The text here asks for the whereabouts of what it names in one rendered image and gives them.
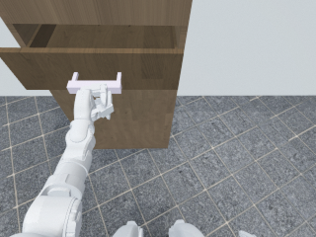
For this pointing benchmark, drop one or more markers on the drawer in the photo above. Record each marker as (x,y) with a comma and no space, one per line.
(148,57)

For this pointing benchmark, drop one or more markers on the left robot thigh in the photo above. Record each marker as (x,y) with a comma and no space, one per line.
(130,230)

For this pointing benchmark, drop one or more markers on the handle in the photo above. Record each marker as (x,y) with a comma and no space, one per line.
(74,85)

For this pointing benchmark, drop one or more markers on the left robot shin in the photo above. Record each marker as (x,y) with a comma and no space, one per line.
(131,223)

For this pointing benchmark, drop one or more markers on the left robot hand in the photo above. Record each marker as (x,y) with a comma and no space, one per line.
(85,103)

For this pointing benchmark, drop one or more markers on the left robot forearm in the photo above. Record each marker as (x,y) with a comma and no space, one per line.
(73,167)

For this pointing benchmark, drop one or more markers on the left robot upper arm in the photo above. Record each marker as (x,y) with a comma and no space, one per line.
(54,216)

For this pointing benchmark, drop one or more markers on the cabinet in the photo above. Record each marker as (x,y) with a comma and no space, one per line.
(142,119)

